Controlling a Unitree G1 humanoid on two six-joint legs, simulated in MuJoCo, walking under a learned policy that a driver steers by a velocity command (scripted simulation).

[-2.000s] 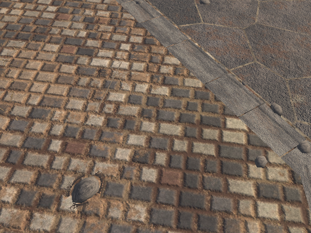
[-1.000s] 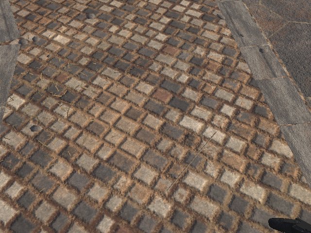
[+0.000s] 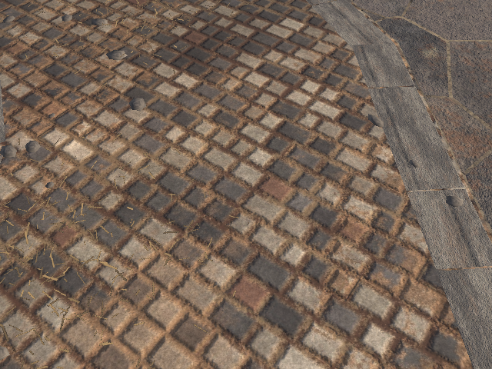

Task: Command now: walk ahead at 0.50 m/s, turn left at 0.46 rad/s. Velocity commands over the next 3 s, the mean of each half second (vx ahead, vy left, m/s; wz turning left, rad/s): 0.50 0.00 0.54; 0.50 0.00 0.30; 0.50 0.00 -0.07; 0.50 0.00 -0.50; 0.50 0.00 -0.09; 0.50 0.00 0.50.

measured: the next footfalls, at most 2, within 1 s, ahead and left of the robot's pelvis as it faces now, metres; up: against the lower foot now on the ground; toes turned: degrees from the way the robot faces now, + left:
left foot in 0.20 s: +0.28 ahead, +0.14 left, +0.00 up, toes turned +10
right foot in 0.70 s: +0.61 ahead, +0.03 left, +0.00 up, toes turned +25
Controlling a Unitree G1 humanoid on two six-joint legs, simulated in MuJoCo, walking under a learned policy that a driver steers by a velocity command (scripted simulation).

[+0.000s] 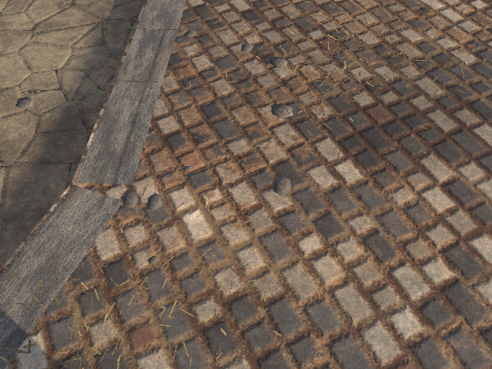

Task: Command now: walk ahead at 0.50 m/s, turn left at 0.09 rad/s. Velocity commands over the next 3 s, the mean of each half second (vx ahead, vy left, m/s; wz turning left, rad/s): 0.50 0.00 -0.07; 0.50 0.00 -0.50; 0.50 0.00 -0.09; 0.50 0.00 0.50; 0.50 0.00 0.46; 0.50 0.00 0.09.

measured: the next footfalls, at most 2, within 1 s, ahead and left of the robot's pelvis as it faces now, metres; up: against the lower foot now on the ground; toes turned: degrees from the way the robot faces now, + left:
left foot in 0.22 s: +0.29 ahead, +0.16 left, +0.00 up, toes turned +1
right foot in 0.76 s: +0.56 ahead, -0.11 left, +0.00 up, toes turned -15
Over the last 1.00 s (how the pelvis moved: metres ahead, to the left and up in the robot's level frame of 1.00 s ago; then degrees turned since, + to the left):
0.56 0.11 0.00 25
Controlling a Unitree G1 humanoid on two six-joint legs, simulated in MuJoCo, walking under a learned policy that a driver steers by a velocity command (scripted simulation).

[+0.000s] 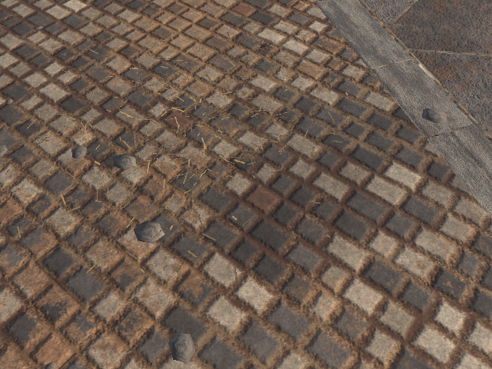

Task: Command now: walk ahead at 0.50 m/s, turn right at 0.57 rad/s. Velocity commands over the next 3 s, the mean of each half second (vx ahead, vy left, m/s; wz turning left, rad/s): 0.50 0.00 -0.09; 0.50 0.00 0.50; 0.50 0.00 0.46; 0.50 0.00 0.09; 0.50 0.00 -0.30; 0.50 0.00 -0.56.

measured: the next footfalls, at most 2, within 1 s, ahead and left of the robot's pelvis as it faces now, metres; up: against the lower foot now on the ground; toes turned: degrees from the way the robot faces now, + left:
left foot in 0.22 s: +0.32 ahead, +0.14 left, +0.00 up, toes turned -7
right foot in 0.70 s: +0.56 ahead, -0.08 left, +0.00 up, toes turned +11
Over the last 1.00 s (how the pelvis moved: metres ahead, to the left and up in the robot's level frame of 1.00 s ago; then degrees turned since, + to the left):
0.55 -0.04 0.00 -21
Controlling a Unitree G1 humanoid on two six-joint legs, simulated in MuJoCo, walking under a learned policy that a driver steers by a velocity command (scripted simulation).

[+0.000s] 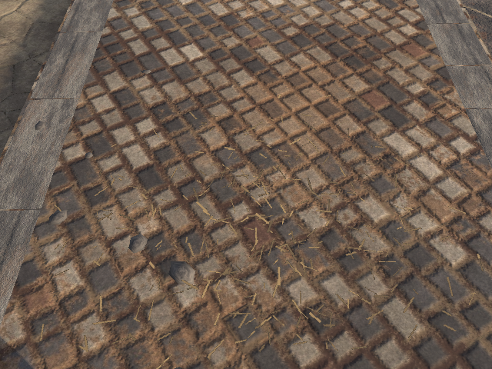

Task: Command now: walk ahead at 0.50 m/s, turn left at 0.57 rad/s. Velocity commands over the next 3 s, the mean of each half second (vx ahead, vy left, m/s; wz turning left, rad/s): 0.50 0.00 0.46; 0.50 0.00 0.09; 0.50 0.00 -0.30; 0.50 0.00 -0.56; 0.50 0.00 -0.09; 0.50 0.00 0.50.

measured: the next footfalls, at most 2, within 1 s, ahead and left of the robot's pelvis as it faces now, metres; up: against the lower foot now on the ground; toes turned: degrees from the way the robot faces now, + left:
left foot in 0.20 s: +0.27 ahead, +0.15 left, +0.00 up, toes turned +10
right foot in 0.72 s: +0.61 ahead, +0.00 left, +0.00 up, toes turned +14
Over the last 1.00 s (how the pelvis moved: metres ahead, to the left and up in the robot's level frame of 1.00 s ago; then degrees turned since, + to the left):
0.54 0.03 0.00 18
